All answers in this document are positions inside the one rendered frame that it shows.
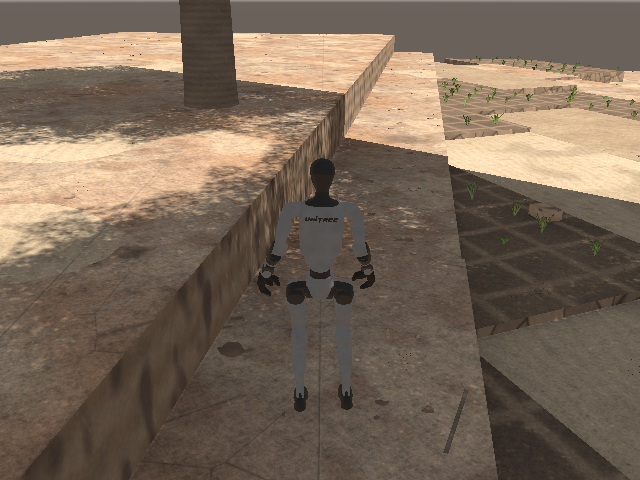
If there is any right robot upper arm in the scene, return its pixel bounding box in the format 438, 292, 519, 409
342, 202, 368, 257

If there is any robot left forearm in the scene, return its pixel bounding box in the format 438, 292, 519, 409
260, 240, 281, 278

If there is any right robot foot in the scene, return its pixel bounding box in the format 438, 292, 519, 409
338, 384, 353, 410

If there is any robot right forearm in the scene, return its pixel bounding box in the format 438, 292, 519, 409
357, 242, 374, 275

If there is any left robot hand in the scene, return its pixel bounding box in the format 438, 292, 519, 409
257, 272, 280, 296

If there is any left robot upper arm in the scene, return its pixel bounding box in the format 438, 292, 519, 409
271, 201, 301, 256

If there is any right robot hand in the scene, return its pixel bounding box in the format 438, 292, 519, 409
352, 270, 375, 289

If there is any humanoid robot head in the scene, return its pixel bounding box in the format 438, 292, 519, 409
305, 158, 339, 207

